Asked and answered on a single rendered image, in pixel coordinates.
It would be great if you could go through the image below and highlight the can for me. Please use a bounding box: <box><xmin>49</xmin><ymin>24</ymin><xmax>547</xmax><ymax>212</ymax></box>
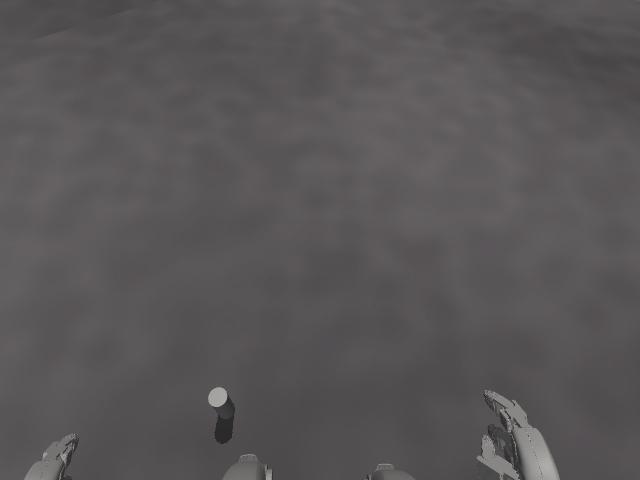
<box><xmin>208</xmin><ymin>387</ymin><xmax>235</xmax><ymax>419</ymax></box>

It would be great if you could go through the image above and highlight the right robot hand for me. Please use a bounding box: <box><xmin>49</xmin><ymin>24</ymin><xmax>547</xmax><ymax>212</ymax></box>
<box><xmin>477</xmin><ymin>390</ymin><xmax>560</xmax><ymax>480</ymax></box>

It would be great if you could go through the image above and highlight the left robot hand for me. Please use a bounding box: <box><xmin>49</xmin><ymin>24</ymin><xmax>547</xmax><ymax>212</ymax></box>
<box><xmin>23</xmin><ymin>434</ymin><xmax>79</xmax><ymax>480</ymax></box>

